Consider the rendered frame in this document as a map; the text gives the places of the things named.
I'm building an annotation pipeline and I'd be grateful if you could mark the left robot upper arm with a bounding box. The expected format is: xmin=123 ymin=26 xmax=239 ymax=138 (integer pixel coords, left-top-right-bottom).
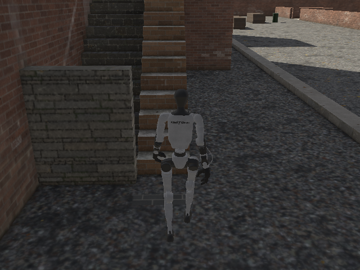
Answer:
xmin=156 ymin=112 xmax=169 ymax=142

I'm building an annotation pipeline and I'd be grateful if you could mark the robot right thigh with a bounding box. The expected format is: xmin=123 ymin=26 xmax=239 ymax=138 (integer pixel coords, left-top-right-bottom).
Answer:
xmin=186 ymin=156 xmax=199 ymax=191

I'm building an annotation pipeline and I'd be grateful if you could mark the left robot hand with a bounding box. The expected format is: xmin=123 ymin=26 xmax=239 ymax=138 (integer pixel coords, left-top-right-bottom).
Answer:
xmin=153 ymin=152 xmax=166 ymax=163

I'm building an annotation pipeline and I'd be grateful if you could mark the right robot forearm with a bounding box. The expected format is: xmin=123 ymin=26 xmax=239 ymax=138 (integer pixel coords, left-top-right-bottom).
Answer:
xmin=199 ymin=138 xmax=209 ymax=169

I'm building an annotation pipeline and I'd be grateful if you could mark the right robot upper arm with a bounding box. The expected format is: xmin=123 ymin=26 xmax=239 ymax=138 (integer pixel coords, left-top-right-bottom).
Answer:
xmin=192 ymin=113 xmax=204 ymax=146

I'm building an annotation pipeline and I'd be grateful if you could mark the right robot shin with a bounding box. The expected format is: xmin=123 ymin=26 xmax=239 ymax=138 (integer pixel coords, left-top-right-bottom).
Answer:
xmin=186 ymin=181 xmax=195 ymax=216

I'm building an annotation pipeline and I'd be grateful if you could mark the right robot hand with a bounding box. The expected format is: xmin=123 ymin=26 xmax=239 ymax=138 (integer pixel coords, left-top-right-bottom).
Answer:
xmin=197 ymin=168 xmax=210 ymax=185

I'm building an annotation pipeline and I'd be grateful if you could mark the left robot forearm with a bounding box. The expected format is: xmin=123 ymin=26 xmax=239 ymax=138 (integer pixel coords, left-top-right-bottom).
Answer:
xmin=153 ymin=134 xmax=162 ymax=154

